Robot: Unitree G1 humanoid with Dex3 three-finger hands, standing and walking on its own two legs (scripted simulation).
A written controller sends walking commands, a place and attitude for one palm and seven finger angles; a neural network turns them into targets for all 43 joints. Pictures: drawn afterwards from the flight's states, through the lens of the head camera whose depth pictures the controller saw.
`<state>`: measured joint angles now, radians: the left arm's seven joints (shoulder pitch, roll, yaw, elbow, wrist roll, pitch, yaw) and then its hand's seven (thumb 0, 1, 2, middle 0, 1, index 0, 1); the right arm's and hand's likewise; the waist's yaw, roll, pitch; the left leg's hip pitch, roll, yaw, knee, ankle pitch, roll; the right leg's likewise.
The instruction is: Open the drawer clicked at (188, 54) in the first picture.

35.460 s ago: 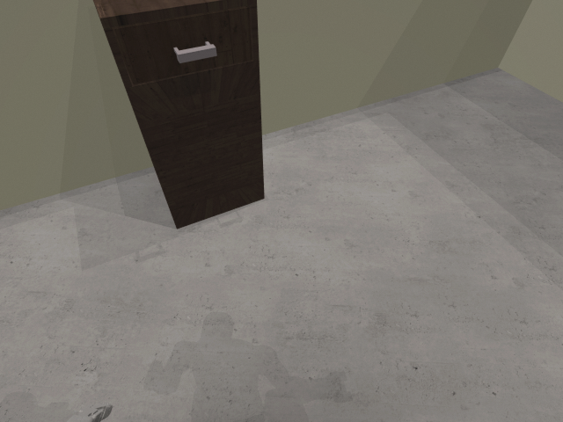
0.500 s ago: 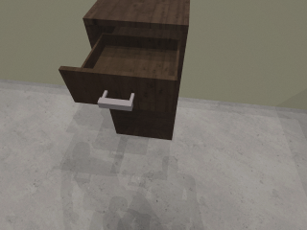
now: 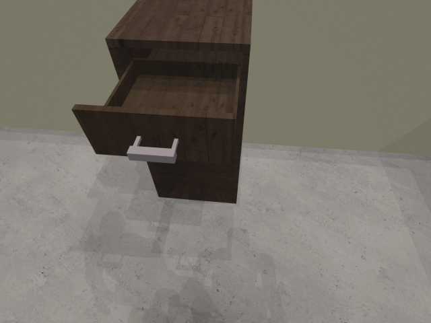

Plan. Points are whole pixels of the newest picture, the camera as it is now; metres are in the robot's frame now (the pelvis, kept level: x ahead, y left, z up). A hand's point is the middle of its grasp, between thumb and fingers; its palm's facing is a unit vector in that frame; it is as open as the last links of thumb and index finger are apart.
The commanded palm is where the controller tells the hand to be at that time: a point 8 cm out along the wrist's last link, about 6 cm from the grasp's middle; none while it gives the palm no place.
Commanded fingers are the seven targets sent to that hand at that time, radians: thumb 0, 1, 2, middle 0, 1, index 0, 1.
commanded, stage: look to check the result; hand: left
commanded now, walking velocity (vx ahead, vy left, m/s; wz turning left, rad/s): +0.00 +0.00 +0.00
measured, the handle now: (154, 147) +0.50 +0.18 +0.01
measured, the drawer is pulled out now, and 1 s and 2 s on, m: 0.30 0.30 0.30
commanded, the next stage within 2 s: stand and wait in 0.56 s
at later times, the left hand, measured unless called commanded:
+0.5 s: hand out of the picture +0.05 +0.20 -0.16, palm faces +0.01 -0.96 -0.28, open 7.4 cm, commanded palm none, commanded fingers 0.00 0.90 0.90 -0.20 -0.30 -0.20 -0.30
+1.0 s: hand out of the picture +0.10 +0.23 -0.15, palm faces -0.01 -0.95 -0.33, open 7.4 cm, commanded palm none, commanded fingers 0.00 0.90 0.90 -0.20 -0.30 -0.20 -0.30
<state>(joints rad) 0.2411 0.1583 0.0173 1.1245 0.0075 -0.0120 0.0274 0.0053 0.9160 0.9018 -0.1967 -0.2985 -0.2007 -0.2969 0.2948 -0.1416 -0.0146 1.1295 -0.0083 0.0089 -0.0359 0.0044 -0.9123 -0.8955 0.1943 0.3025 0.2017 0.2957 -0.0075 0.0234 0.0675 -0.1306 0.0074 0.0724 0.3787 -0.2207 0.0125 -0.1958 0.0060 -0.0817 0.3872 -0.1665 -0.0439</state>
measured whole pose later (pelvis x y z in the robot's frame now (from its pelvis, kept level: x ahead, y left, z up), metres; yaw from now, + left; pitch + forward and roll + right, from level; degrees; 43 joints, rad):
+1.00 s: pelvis +0.02 -0.01 +0.00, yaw +0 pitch -1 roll +0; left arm 0.10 0.29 0.03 1.13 0.01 -0.02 0.01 0.00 0.90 0.90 -0.20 -0.30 -0.20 -0.30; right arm 0.14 -0.29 -0.02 1.12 -0.01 0.01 -0.02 0.00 -0.91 -0.90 0.20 0.30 0.20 0.30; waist -0.01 0.02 0.08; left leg -0.07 0.02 0.07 0.29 -0.20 0.00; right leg -0.13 0.03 -0.08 0.29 -0.14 -0.05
